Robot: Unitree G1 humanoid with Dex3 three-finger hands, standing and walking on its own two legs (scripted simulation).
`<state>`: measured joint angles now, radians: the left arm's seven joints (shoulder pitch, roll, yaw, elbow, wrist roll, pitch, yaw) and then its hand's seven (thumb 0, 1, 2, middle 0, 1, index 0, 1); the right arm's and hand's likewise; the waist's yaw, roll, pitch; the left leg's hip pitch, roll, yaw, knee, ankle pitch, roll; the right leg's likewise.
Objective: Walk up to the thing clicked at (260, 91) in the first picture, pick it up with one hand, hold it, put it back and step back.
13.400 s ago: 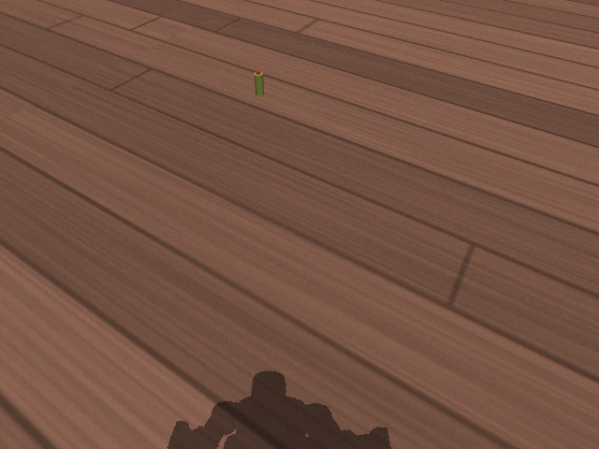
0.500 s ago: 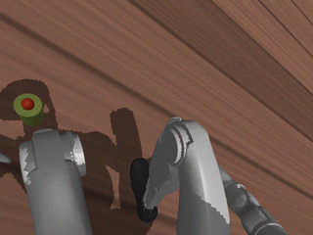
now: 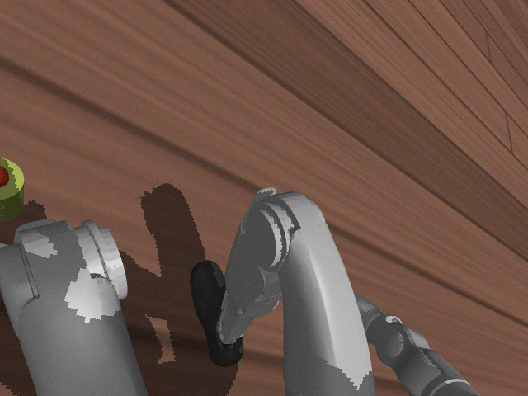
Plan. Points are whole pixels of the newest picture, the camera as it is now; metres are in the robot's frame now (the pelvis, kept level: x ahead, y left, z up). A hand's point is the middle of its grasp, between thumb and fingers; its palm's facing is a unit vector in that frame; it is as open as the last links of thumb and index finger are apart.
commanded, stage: close in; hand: left
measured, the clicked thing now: out of the picture +0.40 +0.23 -0.20
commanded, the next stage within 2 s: close in 0.28 s
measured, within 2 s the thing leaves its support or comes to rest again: leaves its support in 1.32 s
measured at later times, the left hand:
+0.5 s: hand out of the picture +0.40 +0.23 -0.18, palm faces +0.14 -0.99 +0.00, open 15.9 cm
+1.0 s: hand (7, 184) +0.41 +0.22 -0.18, palm faces +0.14 -0.99 +0.00, open 7.9 cm
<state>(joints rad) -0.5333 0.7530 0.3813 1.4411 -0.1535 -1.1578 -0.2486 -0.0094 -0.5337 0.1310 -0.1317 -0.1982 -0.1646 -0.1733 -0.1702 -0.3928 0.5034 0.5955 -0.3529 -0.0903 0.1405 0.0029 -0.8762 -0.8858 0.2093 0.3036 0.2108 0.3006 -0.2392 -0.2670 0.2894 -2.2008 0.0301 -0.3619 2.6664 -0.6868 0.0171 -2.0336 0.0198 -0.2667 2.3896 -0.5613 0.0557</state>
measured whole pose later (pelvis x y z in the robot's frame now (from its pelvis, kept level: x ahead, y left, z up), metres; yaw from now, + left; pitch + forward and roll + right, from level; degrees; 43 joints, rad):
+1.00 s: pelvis +0.00 +0.00 +0.00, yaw -2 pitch +10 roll -19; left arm -0.56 0.77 0.33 1.43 -0.07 -1.19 0.00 0.00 0.20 0.73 -0.73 -0.79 -0.69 -0.81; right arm -0.21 -0.37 0.54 0.58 -0.39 -0.06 0.17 0.00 -0.85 -0.89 0.21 0.30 0.21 0.30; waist -0.25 -0.29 0.33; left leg -2.20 0.03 -0.41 2.68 -0.71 0.00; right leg -2.03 0.04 -0.30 2.37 -0.56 0.06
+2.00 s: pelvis +0.02 -0.01 +0.03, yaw +4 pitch +23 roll -13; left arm -0.46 0.52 0.21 0.84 -0.12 -0.78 -0.14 -0.01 -0.05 1.08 -0.90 -1.04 -0.85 -1.04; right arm -0.04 -0.32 0.21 0.62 -0.17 0.02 0.14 0.00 -0.88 -0.89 0.21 0.30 0.21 0.30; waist -0.14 -0.09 0.03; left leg -2.25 0.03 -0.22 2.51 -0.69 0.02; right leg -2.13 -0.02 -0.17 2.34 -0.62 0.03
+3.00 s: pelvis +0.03 -0.02 +0.09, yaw +11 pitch +31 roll -4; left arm -0.51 0.33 0.30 0.79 -0.17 -0.61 -0.33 -0.01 -0.06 1.10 -0.91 -1.05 -0.86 -1.05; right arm 0.06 -0.29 0.02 0.67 -0.06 -0.03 0.06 0.01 -0.90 -0.89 0.21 0.30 0.21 0.30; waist -0.08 0.00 -0.13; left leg -2.15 0.03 -0.07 2.29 -0.69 0.00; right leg -2.12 -0.05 -0.05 2.24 -0.67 0.00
